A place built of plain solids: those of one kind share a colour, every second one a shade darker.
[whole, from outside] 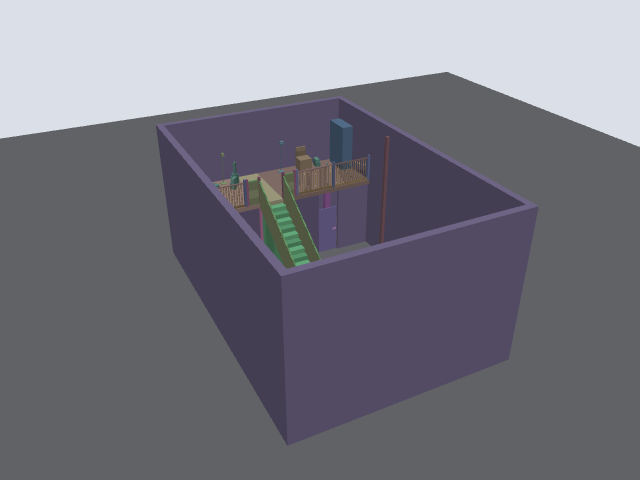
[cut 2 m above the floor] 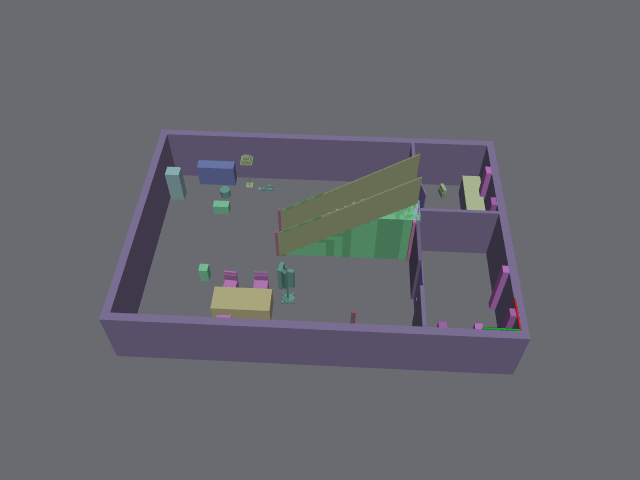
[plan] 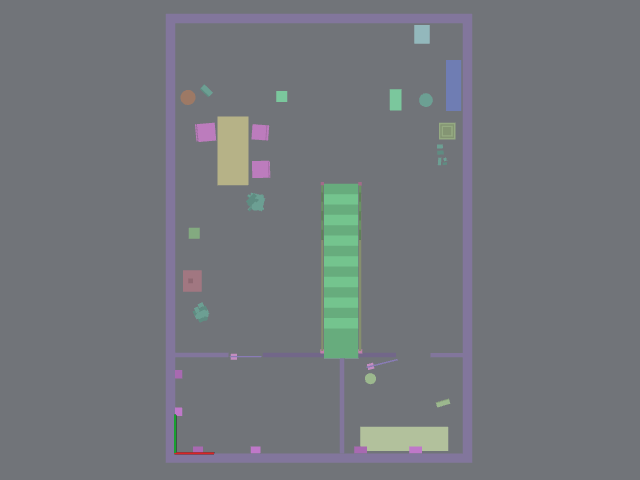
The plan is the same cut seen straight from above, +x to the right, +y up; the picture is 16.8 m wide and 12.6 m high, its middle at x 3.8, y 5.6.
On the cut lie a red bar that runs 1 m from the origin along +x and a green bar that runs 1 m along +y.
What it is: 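A dwelling of one tall room, 7.5 x 11.3 m inside and 5.5 m high, with a sleeping gallery 2.99 m up across one short end and a free-standing straight stair of 17 risers to it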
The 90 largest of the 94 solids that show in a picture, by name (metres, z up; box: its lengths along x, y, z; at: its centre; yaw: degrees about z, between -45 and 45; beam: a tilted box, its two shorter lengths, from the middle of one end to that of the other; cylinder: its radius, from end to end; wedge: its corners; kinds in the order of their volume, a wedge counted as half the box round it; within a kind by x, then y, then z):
{
 "wall_1": {"box": [0.25, 11.79, 5.74], "at": [-0.12, 5.64, 2.82]},
 "wall_2": {"box": [1.4, 0.12, 2.89], "at": [0.7, 2.58, 1.4]},
 "wall_3": {"box": [8.05, 0.25, 5.74], "at": [3.77, -0.12, 2.82]},
 "wall_4": {"box": [8.05, 0.25, 5.74], "at": [3.77, 11.41, 2.82]},
 "wall_5": {"box": [3.5, 0.12, 2.89], "at": [4.05, 2.58, 1.4]},
 "wall_6": {"box": [0.12, 2.52, 2.89], "at": [4.38, 1.26, 1.4]},
 "wall_7": {"box": [0.85, 0.12, 2.89], "at": [7.12, 2.58, 1.4]},
 "wall_8": {"box": [0.25, 11.79, 5.74], "at": [7.67, 5.64, 2.82]},
 "step_1": {"box": [0.9, 0.51, 2.87], "at": [4.35, 2.75, 1.38]},
 "step_2": {"box": [0.9, 0.78, 2.69], "at": [4.35, 2.89, 1.29]},
 "step_3": {"box": [0.9, 0.81, 2.51], "at": [4.35, 3.14, 1.21]},
 "step_4": {"box": [0.9, 0.81, 2.34], "at": [4.35, 3.42, 1.12]},
 "step_5": {"box": [0.9, 0.81, 2.16], "at": [4.35, 3.69, 1.03]},
 "step_6": {"box": [0.9, 0.81, 1.99], "at": [4.35, 3.96, 0.94]},
 "step_7": {"box": [0.9, 0.81, 1.81], "at": [4.35, 4.23, 0.85]},
 "step_8": {"box": [0.9, 0.81, 1.63], "at": [4.35, 4.5, 0.77]},
 "step_9": {"box": [0.9, 0.81, 1.46], "at": [4.35, 4.77, 0.68]},
 "step_10": {"box": [0.9, 0.81, 1.28], "at": [4.35, 5.04, 0.59]},
 "step_11": {"box": [0.9, 0.81, 1.11], "at": [4.35, 5.31, 0.5]},
 "step_12": {"box": [0.9, 0.81, 0.93], "at": [4.35, 5.58, 0.41]},
 "step_13": {"box": [0.9, 0.81, 0.75], "at": [4.35, 5.85, 0.33]},
 "step_14": {"box": [0.9, 0.81, 0.58], "at": [4.35, 6.13, 0.24]},
 "step_15": {"box": [0.9, 0.81, 0.4], "at": [4.35, 6.4, 0.15]},
 "step_16": {"box": [0.9, 0.81, 0.23], "at": [4.35, 6.67, 0.06]},
 "upper_floor_1": {"box": [4.04, 2.86, 0.18], "at": [1.89, 1.31, 2.9]},
 "upper_floor_2": {"box": [2.88, 2.86, 0.18], "at": [6.23, 1.31, 2.9]},
 "kitchen_units_units_1": {"box": [2.31, 0.62, 0.89], "at": [6.01, 0.37, 0.4]},
 "slotfit_loft_table_1": {"box": [0.82, 1.81, 0.8], "at": [1.52, 7.94, 0.35]},
 "slotfit_gallery_storage_1": {"box": [0.48, 1.15, 1.94], "at": [0.29, 0.78, 3.91]},
 "guard_panel_1": {"box": [0.49, 0.06, 0.34], "at": [3.61, 2.69, 3.45]},
 "guard_panel_2": {"box": [0.49, 0.06, 0.34], "at": [3.61, 2.69, 3.78]},
 "guard_panel_3": {"wedge": [[3.83, 2.69, 2.83], [3.83, 2.69, 3.93], [3.83, 7.08, -0.02], [3.83, 7.08, 1.08], [3.89, 2.69, 2.83], [3.89, 2.69, 3.93], [3.89, 7.08, -0.02], [3.89, 7.08, 1.08]]},
 "guard_panel_4": {"wedge": [[4.82, 2.69, 2.83], [4.82, 2.69, 3.93], [4.82, 7.08, -0.02], [4.82, 7.08, 1.08], [4.88, 2.69, 2.83], [4.88, 2.69, 3.93], [4.88, 7.08, -0.02], [4.88, 7.08, 1.08]]},
 "guard_panel_5": {"box": [0.49, 0.06, 0.34], "at": [5.1, 2.69, 3.11]},
 "guard_panel_6": {"box": [0.49, 0.06, 0.34], "at": [5.1, 2.69, 3.45]},
 "guard_panel_7": {"box": [0.49, 0.06, 0.34], "at": [5.1, 2.69, 3.78]},
 "curtains_1": {"box": [0.19, 0.23, 2.11], "at": [0.09, 1.09, 1.11]},
 "curtains_2": {"box": [0.19, 0.23, 2.11], "at": [0.09, 2.08, 1.11]},
 "curtains_3": {"box": [0.26, 0.18, 2.21], "at": [0.6, 0.09, 1.17]},
 "curtains_4": {"box": [0.26, 0.18, 2.21], "at": [2.11, 0.09, 1.17]},
 "curtains_5": {"box": [0.34, 0.18, 2.29], "at": [4.87, 0.09, 1.2]},
 "curtains_6": {"box": [0.34, 0.18, 2.29], "at": [6.31, 0.09, 1.2]},
 "head_base_1": {"box": [0.9, 0.25, 2.94], "at": [4.35, 2.61, 1.42]},
 "slotfit_wall_table_1": {"box": [0.4, 1.34, 0.9], "at": [7.31, 9.65, 0.4]},
 "upper_floor_head_1": {"box": [0.9, 2.74, 0.18], "at": [4.35, 1.37, 2.9]},
 "slotfit_loft_chair_1": {"box": [0.47, 0.47, 0.54], "at": [0.82, 8.43, 0.22], "yaw": 5.0},
 "slotfit_loft_chair_2": {"box": [0.42, 0.4, 0.54], "at": [2.22, 8.43, 0.22], "yaw": -4.2},
 "slotfit_loft_chair_3": {"box": [0.45, 0.45, 0.51], "at": [2.24, 7.45, 0.21], "yaw": 1.4},
 "slotfit_loft_chair_4": {"box": [0.025, 0.4, 0.79], "at": [2.39, 8.41, 0.34], "yaw": -4.2},
 "slotfit_loft_chair_5": {"box": [0.05, 0.4, 0.92], "at": [2.43, 8.41, 0.41], "yaw": -4.2},
 "slotfit_loft_chair_6": {"box": [0.025, 0.42, 0.74], "at": [2.45, 7.45, 0.32], "yaw": 1.4},
 "slotfit_loft_chair_7": {"box": [0.025, 0.42, 0.91], "at": [2.48, 7.45, 0.4], "yaw": 1.4},
 "stove_1": {"box": [0.13, 0.13, 4.82], "at": [0.41, 4.52, 3.13]},
 "stove_2": {"box": [0.5, 0.57, 0.79], "at": [0.45, 4.52, 0.35]},
 "slotfit_storage_1": {"box": [0.41, 0.5, 1.3], "at": [6.47, 11.0, 0.6]},
 "clutter_clhall_1": {"box": [0.25, 0.17, 0.15], "at": [0.7, 3.65, 0.02], "yaw": 24.7},
 "clutter_clhall_2": {"box": [0.31, 0.14, 0.44], "at": [0.83, 9.53, 0.17], "yaw": -43.8},
 "clutter_clhall_3": {"box": [0.11, 0.3, 0.76], "at": [2.0, 6.68, 1.25], "yaw": -43.2},
 "clutter_clhall_4": {"box": [0.35, 0.13, 0.98], "at": [2.15, 6.74, 1.14], "yaw": -13.2},
 "clutter_clhall_5": {"box": [0.13, 0.35, 0.81], "at": [2.26, 6.54, 0.91], "yaw": -14.5},
 "clutter_clhall_6": {"box": [0.14, 0.3, 0.5], "at": [5.26, 0.95, 3.19], "yaw": -44.8},
 "clutter_clhall_7": {"cylinder": 0.18, "from": [6.58, 9.27, -0.05], "to": [6.58, 9.27, 0.31]},
 "slotfit_gallery_seat_1": {"box": [0.45, 0.07, 0.96], "at": [1.93, 0.17, 3.42]},
 "slotfit_gallery_seat_2": {"box": [0.45, 0.025, 0.79], "at": [1.93, 0.22, 3.34]},
 "slotfit_gallery_seat_3": {"box": [0.55, 0.47, 0.56], "at": [1.93, 0.47, 3.22]},
 "doorleaf_door_1": {"box": [0.84, 0.036, 2.08], "at": [1.85, 2.54, 0.99]},
 "doorleaf_door_2": {"box": [0.84, 0.038, 2.08], "at": [5.43, 2.36, 0.99], "yaw": 14.2},
 "slotfit_known_1": {"box": [0.29, 0.29, 0.61], "at": [2.79, 9.37, 0.25]},
 "slotfit_known_2": {"box": [0.31, 0.56, 0.44], "at": [5.79, 9.28, 0.17]},
 "post_1": {"box": [0.11, 0.12, 2.87], "at": [3.86, 2.68, 1.39]},
 "post_2": {"box": [0.11, 0.12, 2.87], "at": [4.85, 2.68, 1.39]},
 "kitchen_units_worktop_1": {"box": [2.31, 0.64, 0.04], "at": [6.01, 0.38, 0.86]},
 "clutter_kitchen_1": {"cylinder": 0.15, "from": [5.12, 1.96, -0.05], "to": [5.12, 1.96, 0.27]},
 "clutter_kitchen_2": {"box": [0.36, 0.12, 0.46], "at": [7.03, 1.31, 0.18], "yaw": 16.9},
 "clutter_kitchen_3": {"box": [0.36, 0.14, 0.27], "at": [7.03, 1.32, 0.09], "yaw": 16.9},
 "slotfit_seat_1": {"box": [0.29, 0.29, 0.64], "at": [0.5, 5.78, 0.27]},
 "slotfit_corner_1": {"cylinder": 0.2, "from": [0.34, 9.34, -0.05], "to": [0.34, 9.34, 0.39]},
 "guard_newel_1": {"box": [0.09, 0.09, 1.15], "at": [3.37, 2.69, 3.52]},
 "guard_newel_2": {"box": [0.09, 0.09, 1.27], "at": [3.86, 7.08, 0.59]},
 "guard_newel_3": {"box": [0.09, 0.09, 1.27], "at": [4.85, 7.08, 0.59]},
 "guard_newel_4": {"box": [0.09, 0.09, 1.15], "at": [5.34, 2.69, 3.52]},
 "gal_guard_newel_1": {"box": [0.09, 0.09, 1.15], "at": [0.04, 2.69, 3.52]},
 "gal_guard_newel_2": {"box": [0.09, 0.09, 1.15], "at": [1.66, 2.69, 3.52]},
 "gal_guard_newel_3": {"box": [0.09, 0.09, 1.15], "at": [3.28, 2.69, 3.52]},
 "gal_guard_newel_4": {"box": [0.09, 0.09, 1.15], "at": [5.43, 2.69, 3.52]},
 "slotfit_hallpiece_corner_1": {"box": [0.44, 0.44, 0.06], "at": [7.14, 8.46, 1.24]},
 "slotfit_hallpiece_corner_2": {"box": [0.36, 0.36, 0.06], "at": [7.14, 8.46, 1.3]},
 "gal_guard_board_1": {"box": [1.62, 0.04, 0.15], "at": [0.85, 2.69, 3.02]},
 "gal_guard_board_2": {"box": [1.62, 0.04, 0.15], "at": [2.47, 2.69, 3.02]},
 "gal_guard_rail_1": {"box": [2.07, 0.06, 0.044], "at": [6.47, 2.69, 3.97]}
}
